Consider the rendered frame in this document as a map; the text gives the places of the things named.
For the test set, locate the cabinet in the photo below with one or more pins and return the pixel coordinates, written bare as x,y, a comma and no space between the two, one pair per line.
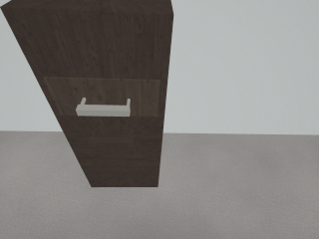
101,39

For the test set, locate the handle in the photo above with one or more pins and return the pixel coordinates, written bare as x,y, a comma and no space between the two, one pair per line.
83,110
111,141

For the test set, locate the drawer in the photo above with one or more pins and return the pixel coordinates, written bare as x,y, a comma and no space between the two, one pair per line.
68,93

